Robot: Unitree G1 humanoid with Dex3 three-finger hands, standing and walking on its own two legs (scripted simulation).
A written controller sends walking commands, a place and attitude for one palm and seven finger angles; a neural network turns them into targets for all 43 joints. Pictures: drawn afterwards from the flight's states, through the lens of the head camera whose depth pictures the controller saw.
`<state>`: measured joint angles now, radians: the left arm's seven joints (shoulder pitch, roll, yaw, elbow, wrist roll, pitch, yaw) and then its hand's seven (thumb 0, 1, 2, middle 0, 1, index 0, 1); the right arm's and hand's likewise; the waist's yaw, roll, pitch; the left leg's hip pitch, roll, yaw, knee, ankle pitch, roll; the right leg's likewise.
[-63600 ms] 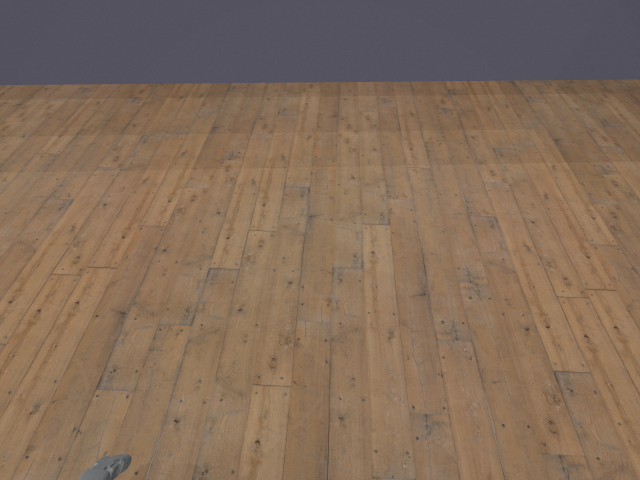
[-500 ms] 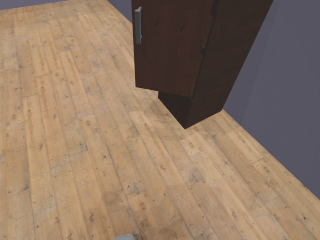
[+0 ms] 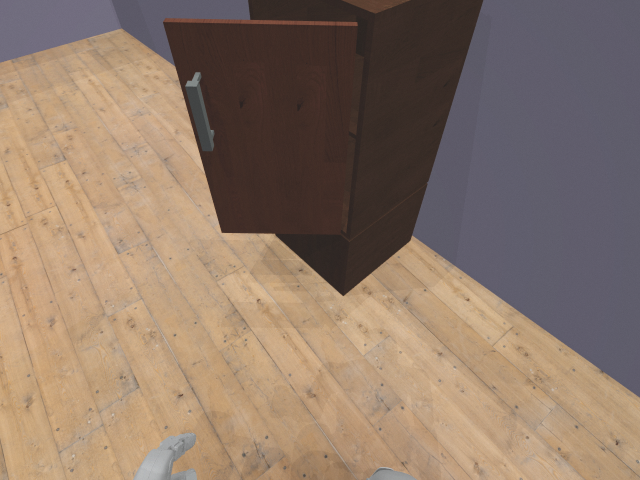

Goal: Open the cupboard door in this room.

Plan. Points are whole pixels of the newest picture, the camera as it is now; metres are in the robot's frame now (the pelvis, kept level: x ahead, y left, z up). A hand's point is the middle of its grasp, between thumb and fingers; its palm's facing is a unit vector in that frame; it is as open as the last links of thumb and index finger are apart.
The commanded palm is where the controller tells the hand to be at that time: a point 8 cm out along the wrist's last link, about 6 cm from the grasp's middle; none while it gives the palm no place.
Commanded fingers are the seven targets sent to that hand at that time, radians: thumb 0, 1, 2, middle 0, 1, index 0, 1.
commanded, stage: take the last steps up to it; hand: left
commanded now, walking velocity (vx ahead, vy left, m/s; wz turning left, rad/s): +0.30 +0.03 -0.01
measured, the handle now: (202, 112) +0.80 +0.25 +0.01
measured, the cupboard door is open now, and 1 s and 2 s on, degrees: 47 47 47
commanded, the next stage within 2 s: come to a stop and stand still in 0.40 s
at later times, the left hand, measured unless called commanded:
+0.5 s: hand (169, 468) +0.18 +0.22 -0.18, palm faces +0.07 -0.98 -0.18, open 7.4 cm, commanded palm none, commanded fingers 0.00 0.90 0.90 -0.20 -0.30 -0.20 -0.30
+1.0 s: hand (186, 378) +0.31 +0.23 -0.18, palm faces +0.08 -0.98 -0.17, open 7.4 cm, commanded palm none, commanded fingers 0.00 0.90 0.90 -0.20 -0.30 -0.20 -0.30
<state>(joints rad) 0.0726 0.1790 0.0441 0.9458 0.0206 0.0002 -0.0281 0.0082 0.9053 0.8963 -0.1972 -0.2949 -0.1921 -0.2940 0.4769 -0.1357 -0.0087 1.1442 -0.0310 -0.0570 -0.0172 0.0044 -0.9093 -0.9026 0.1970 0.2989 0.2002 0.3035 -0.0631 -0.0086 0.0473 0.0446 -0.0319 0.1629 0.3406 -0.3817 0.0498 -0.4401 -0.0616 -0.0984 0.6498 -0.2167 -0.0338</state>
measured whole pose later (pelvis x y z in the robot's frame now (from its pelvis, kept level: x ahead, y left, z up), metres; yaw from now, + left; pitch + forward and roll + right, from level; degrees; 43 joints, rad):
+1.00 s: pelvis +0.23 +0.04 +0.00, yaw +1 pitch +0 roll +0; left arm 0.13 0.20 0.06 1.00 0.01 0.05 0.03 0.01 0.90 0.90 -0.20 -0.30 -0.20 -0.29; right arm 0.20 -0.18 -0.05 1.03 -0.02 0.04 -0.03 0.01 -0.91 -0.90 0.20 0.30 0.20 0.30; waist 0.00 -0.06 0.08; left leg -0.25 0.00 0.10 0.56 -0.28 0.04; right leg -0.36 -0.06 -0.05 0.67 -0.37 0.02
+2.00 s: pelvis +0.22 -0.01 +0.01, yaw +1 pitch +0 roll +0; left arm 0.31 0.12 0.01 1.14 0.00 -0.01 0.03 0.01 0.90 0.90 -0.20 -0.30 -0.20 -0.29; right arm 0.28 -0.11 -0.01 1.17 -0.01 0.00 -0.03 0.01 -0.91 -0.90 0.20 0.30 0.20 0.30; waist 0.00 -0.02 0.03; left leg -0.20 0.05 0.09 0.42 -0.21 -0.02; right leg -0.07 0.00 -0.03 0.39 -0.31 -0.02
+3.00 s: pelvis +0.17 +0.04 +0.00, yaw +1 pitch -3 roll -1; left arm 0.33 0.18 0.00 0.99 0.02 0.02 0.03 0.01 0.90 0.90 -0.20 -0.30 -0.20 -0.29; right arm 0.25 -0.17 -0.02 1.00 -0.02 0.02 0.00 0.00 -0.91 -0.90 0.20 0.30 0.20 0.30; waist 0.01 -0.01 0.00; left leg -0.27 0.01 0.10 0.51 -0.20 0.05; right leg -0.15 -0.04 -0.02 0.49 -0.29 0.04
